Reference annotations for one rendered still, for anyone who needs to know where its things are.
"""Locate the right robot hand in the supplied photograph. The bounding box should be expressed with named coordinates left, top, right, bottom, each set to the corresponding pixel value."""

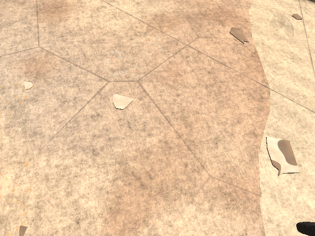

left=296, top=221, right=315, bottom=236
